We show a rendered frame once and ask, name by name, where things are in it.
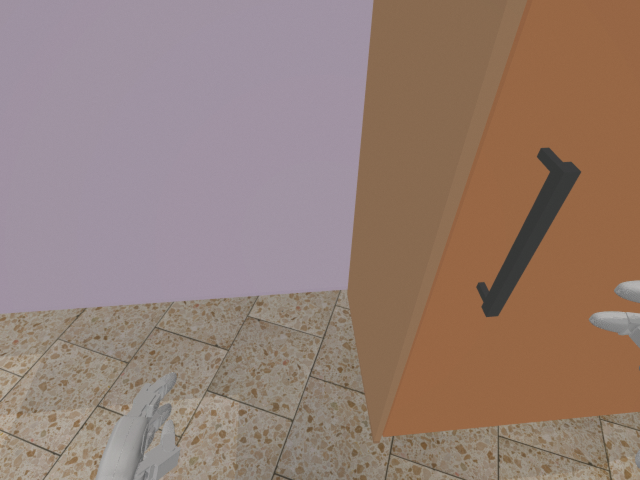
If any robot right hand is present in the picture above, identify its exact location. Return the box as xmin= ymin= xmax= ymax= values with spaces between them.
xmin=589 ymin=280 xmax=640 ymax=469

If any robot left hand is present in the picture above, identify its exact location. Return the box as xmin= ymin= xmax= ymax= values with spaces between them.
xmin=95 ymin=372 xmax=181 ymax=480

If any wardrobe door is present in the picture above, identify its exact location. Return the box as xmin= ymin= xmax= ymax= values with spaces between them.
xmin=383 ymin=0 xmax=640 ymax=437

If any handle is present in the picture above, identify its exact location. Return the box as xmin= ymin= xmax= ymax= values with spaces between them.
xmin=476 ymin=148 xmax=581 ymax=317

